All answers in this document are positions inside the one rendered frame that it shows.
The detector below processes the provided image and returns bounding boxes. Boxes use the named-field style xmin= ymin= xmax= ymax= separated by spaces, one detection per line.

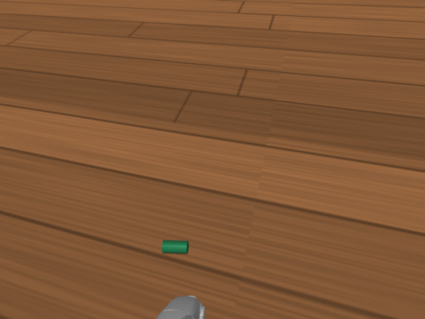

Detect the can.
xmin=162 ymin=241 xmax=189 ymax=253

